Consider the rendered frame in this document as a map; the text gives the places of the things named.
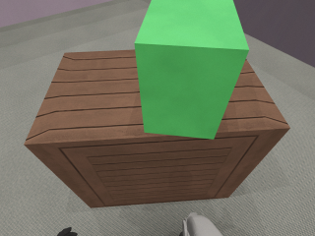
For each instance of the pedestal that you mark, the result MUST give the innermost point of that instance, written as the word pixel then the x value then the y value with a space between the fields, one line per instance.
pixel 89 131

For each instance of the right robot thigh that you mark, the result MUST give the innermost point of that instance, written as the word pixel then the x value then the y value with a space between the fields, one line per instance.
pixel 198 225

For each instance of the carton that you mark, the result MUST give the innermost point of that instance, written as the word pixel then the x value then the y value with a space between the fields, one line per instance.
pixel 189 55

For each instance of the right robot shin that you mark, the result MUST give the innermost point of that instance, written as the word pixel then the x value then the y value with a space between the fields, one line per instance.
pixel 192 213

